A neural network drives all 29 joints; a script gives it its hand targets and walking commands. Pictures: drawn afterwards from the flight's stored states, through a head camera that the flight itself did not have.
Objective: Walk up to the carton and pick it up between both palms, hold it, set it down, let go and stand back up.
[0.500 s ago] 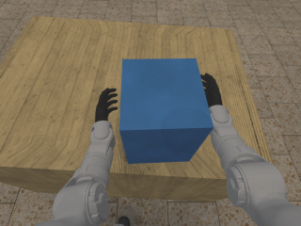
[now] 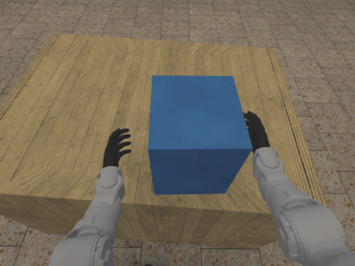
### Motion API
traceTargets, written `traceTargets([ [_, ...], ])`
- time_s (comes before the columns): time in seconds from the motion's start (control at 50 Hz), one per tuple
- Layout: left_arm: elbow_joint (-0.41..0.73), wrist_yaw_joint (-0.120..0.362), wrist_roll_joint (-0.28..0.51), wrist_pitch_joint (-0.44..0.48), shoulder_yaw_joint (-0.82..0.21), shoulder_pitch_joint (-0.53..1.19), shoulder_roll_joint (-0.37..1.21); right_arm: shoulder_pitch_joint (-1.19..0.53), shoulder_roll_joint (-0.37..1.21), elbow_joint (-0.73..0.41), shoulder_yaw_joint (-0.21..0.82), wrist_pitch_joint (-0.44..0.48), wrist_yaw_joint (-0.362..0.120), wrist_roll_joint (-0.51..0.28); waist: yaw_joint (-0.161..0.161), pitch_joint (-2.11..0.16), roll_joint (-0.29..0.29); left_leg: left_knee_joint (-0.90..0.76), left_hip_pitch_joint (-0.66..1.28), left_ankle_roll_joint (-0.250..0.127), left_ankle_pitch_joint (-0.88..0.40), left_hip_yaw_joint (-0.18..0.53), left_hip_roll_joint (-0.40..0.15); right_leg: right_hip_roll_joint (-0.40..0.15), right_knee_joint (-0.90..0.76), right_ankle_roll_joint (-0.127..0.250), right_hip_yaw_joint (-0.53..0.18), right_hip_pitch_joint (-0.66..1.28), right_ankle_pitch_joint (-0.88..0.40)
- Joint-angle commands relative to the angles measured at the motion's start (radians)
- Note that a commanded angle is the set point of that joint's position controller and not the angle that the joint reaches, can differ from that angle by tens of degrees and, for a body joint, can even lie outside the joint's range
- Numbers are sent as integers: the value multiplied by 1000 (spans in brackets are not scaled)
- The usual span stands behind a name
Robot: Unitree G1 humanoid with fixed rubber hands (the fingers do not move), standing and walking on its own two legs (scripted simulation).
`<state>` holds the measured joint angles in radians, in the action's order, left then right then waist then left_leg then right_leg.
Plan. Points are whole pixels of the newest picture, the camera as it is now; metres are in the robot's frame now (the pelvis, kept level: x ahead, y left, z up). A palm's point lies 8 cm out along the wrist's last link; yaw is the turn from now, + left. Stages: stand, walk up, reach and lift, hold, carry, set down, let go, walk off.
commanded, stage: set down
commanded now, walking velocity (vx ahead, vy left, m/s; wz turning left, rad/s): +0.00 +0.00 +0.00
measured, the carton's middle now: (191, 139) +0.43 +0.03 -0.01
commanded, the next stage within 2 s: none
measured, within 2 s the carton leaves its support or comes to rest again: neither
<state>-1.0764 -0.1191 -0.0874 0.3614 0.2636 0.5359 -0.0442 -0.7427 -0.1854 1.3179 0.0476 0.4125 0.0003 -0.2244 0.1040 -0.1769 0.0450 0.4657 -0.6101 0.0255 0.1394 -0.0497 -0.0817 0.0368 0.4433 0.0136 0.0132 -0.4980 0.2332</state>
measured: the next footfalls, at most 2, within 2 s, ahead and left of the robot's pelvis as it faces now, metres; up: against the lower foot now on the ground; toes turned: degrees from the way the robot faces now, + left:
none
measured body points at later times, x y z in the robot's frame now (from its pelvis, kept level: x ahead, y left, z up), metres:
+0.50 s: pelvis -0.02 +0.00 +0.00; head +0.00 +0.02 +0.45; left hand +0.28 +0.22 -0.01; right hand +0.33 -0.16 +0.00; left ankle +0.03 +0.14 -0.73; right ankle -0.03 -0.11 -0.73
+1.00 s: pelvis +0.00 +0.00 +0.01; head +0.00 +0.02 +0.46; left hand +0.21 +0.22 -0.03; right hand +0.25 -0.19 -0.02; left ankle +0.03 +0.14 -0.73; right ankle -0.03 -0.11 -0.73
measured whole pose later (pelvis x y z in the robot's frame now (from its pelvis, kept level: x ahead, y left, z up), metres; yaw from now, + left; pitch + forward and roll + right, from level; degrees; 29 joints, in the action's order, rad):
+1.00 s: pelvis +0.00 +0.00 +0.01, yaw +1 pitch +2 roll +0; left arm -0.57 -0.13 -0.04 0.35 0.09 -0.10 -0.04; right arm -0.02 -0.20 0.88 0.05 0.53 -0.09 -0.23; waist 0.06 -0.05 0.04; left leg 0.45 -0.32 0.03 0.17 -0.05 -0.06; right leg 0.01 0.45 0.01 0.01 -0.21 0.28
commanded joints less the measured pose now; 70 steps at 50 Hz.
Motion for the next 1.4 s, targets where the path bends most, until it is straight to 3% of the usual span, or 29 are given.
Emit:
traceTargets([
  [0.0, 265, 4, 112, 72, -89, 201, -109, -228, -186, -129, 46, 80, -6, -112, 7, -505, -118, 83, 459, 54, -474, -7, 67, 45, -20, 0, 5, 85, -243],
  [0.02, 289, 4, 116, 74, -105, 160, -98, -190, -190, -148, 40, 90, -10, -113, -13, -496, -118, 82, 465, 56, -480, 0, 66, 49, -20, 1, 11, 90, -260],
  [0.08, 354, 7, 119, 75, -114, 78, -90, -116, -202, -213, 42, 112, -17, -117, -24, -498, -105, 76, 494, 54, -498, 8, 68, 52, -26, -1, 9, 118, -285],
  [0.2, 369, 8, 144, 68, -147, 42, -97, -83, -203, -314, 48, 123, -33, -113, -32, -408, -64, 49, 470, 34, -358, 6, 77, 41, -41, -2, 2, 128, -163],
  [0.36, 408, -1, 128, 25, -172, -42, -79, 62, -206, -297, 45, 97, -58, -116, -61, -208, -67, -6, 492, 21, -189, 22, 77, 25, -71, 9, -11, 139, -19],
  [0.38, 432, -5, 123, 21, -176, -82, -70, 99, -204, -313, 53, 96, -63, -120, -52, -192, -67, -14, 507, 20, -176, 26, 75, 21, -74, 11, -13, 147, -8],
  [0.4, 420, -4, 125, 12, -185, -71, -68, 95, -201, -307, 42, 93, -64, -113, -67, -164, -59, -22, 496, 17, -138, 27, 77, 19, -81, 10, -14, 141, 24],
  [0.44, 411, -9, 129, 5, -181, -28, -86, 60, -189, -328, 33, 83, -69, -100, -58, -143, -56, -32, 462, 9, -69, 26, 79, 11, -82, 13, -25, 128, 85],
  [0.46, 437, -13, 132, 3, -200, -91, -72, 128, -189, -334, 34, 85, -74, -107, -70, -118, -52, -36, 485, 10, -64, 38, 72, 10, -80, 14, -22, 139, 76],
  [0.54, 470, -17, 133, 1, -204, -135, -63, 174, -194, -401, 20, 99, -79, -96, -76, -127, -37, -37, 509, 9, -102, 41, 76, 13, -82, 17, -24, 156, 40],
  [0.58, 532, -20, 124, 5, -210, -258, -53, 292, -195, -442, 24, 110, -85, -106, -73, -117, -39, -40, 547, 8, -136, 46, 75, 13, -87, 19, -22, 180, 10],
  [0.76, 636, -21, 145, 19, -236, -360, -66, 423, -185, -593, 13, 141, -89, -92, -79, -62, -26, -36, 561, -3, -154, 36, 82, 6, -85, 25, -31, 200, -7],
  [0.96, 741, -7, 140, 14, -247, -601, -57, 684, -174, -690, 38, 165, -82, -100, -82, 32, -14, -50, 652, 0, -226, 18, 87, 2, -111, 28, -43, 226, -72],
  [1.18, 750, -15, 164, 8, -265, -624, -100, 766, -129, -775, 45, 137, -73, -75, -66, 124, -10, -83, 667, -3, -96, -9, 88, -13, -154, 41, -51, 152, 71],
  [1.38, 751, 8, 151, -31, -258, -718, -119, 852, -114, -793, 39, 117, -51, -43, -71, 146, 22, -88, 728, -5, -181, -11, 95, -15, -173, 27, -48, 187, -44],
])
